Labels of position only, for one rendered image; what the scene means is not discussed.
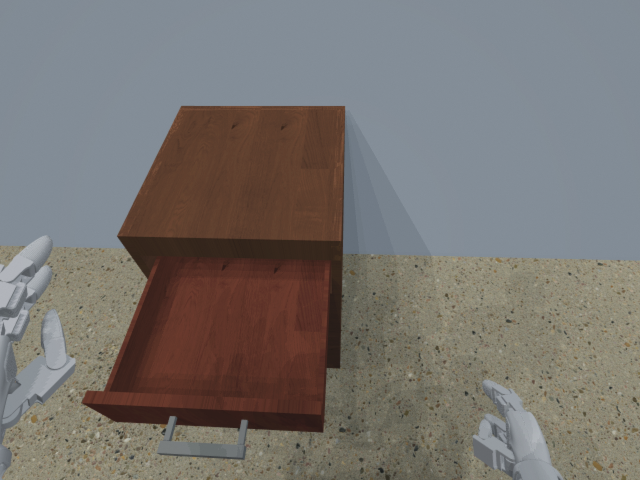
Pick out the drawer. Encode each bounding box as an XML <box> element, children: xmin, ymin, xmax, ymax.
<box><xmin>82</xmin><ymin>256</ymin><xmax>331</xmax><ymax>433</ymax></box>

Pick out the right robot forearm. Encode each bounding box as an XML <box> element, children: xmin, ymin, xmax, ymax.
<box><xmin>512</xmin><ymin>460</ymin><xmax>564</xmax><ymax>480</ymax></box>

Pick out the robot right hand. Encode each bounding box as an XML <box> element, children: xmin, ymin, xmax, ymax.
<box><xmin>473</xmin><ymin>380</ymin><xmax>552</xmax><ymax>477</ymax></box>

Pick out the robot left hand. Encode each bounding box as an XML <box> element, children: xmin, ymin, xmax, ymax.
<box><xmin>0</xmin><ymin>235</ymin><xmax>76</xmax><ymax>445</ymax></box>

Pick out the handle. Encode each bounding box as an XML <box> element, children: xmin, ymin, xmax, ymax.
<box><xmin>157</xmin><ymin>416</ymin><xmax>248</xmax><ymax>460</ymax></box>

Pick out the cabinet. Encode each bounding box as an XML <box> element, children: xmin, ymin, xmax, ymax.
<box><xmin>117</xmin><ymin>106</ymin><xmax>345</xmax><ymax>368</ymax></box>

